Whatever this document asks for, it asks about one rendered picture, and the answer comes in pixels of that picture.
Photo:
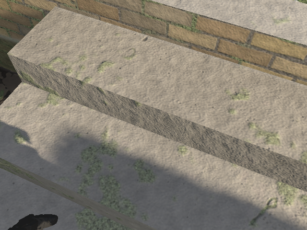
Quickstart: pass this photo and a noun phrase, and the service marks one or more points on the robot left hand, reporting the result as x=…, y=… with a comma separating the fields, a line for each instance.
x=35, y=222

